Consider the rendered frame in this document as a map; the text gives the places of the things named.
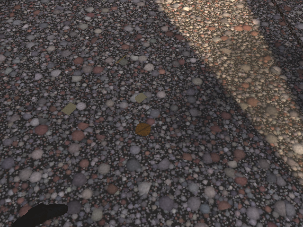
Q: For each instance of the left robot hand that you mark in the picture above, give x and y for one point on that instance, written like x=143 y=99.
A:
x=39 y=214

